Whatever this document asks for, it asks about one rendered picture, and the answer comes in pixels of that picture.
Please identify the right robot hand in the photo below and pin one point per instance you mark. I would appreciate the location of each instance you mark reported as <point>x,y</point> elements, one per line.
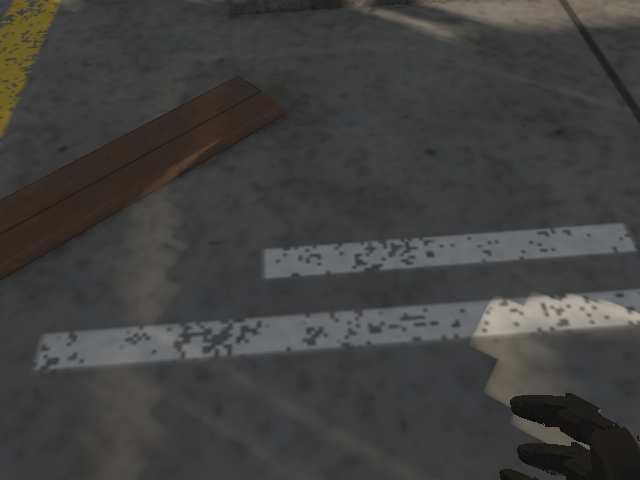
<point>614,451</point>

